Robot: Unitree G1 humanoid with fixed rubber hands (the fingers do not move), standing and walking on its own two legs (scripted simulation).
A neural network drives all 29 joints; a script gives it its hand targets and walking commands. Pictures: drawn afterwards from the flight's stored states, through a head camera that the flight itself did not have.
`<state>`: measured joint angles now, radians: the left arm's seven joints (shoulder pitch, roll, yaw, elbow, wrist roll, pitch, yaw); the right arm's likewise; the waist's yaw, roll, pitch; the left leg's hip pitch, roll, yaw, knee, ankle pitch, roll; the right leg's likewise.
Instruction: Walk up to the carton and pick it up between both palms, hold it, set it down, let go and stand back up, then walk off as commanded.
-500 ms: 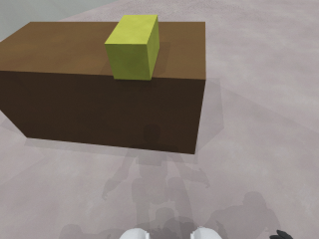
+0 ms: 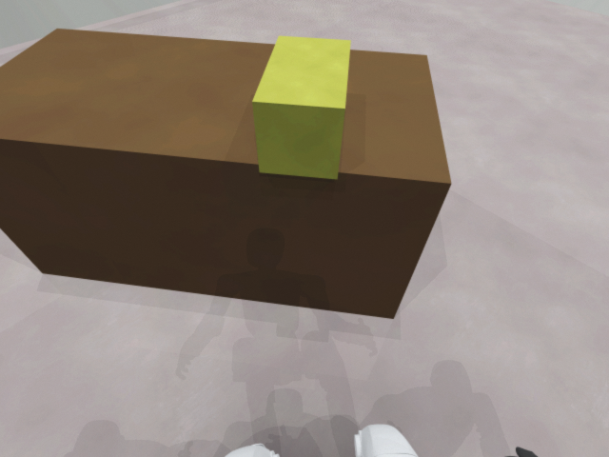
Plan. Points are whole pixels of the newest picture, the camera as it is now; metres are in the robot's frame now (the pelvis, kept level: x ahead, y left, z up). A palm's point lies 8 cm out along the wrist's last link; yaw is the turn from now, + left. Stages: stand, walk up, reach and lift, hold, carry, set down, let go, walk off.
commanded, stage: walk up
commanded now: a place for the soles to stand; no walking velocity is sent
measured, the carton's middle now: (306, 104) +0.86 +0.00 +0.01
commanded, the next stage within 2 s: none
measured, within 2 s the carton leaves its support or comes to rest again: neither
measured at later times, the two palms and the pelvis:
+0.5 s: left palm out of the picture +0.15 +0.32 -0.10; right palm (524, 448) +0.16 -0.30 -0.11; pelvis +0.10 +0.00 -0.01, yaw -2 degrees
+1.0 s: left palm (76, 409) +0.22 +0.36 -0.13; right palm (483, 395) +0.22 -0.25 -0.09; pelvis +0.16 +0.05 -0.01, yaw -4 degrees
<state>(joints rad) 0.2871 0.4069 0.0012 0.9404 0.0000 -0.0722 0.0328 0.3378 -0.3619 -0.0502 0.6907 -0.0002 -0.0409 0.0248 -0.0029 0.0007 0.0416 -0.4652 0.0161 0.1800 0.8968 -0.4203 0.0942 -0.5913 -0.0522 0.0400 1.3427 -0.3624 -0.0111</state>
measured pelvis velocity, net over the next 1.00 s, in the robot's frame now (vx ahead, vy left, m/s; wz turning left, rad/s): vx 0.16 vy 0.05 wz -0.07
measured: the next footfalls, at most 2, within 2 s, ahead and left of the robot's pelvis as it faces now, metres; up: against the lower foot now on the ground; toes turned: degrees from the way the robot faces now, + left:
right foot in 0.44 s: +0.21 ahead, -0.09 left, +0.00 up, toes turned -5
left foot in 0.76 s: +0.27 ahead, +0.17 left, +0.00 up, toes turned +1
